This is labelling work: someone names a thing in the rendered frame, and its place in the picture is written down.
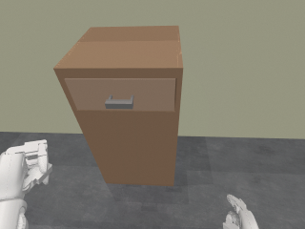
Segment left robot forearm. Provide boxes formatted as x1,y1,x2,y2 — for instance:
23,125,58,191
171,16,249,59
0,198,29,229

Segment left robot hand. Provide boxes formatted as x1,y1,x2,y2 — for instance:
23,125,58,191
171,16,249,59
0,139,52,200

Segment drawer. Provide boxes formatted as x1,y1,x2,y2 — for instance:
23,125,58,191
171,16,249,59
64,78,176,112

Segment cabinet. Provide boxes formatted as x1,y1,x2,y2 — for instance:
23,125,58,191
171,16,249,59
53,25,184,187

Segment right robot hand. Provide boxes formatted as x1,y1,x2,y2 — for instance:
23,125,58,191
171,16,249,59
223,194,259,229

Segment handle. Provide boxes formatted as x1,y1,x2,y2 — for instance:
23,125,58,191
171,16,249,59
105,94,134,110

